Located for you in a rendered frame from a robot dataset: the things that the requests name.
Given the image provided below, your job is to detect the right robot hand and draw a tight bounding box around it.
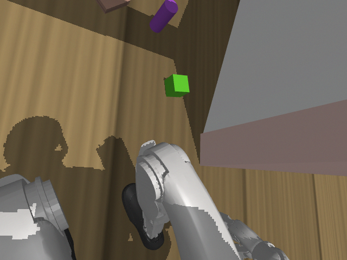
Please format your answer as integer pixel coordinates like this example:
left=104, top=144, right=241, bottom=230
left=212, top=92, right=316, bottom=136
left=219, top=212, right=263, bottom=260

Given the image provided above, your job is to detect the right robot arm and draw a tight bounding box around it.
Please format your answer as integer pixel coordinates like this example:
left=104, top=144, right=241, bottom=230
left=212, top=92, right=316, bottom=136
left=252, top=241, right=289, bottom=260

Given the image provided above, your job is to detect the right robot foot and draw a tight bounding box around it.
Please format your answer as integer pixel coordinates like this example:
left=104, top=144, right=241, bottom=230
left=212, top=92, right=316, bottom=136
left=121, top=183, right=164, bottom=250

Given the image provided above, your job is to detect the left robot foot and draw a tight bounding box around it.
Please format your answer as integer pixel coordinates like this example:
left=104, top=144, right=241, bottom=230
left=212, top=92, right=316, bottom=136
left=64, top=228, right=76, bottom=260

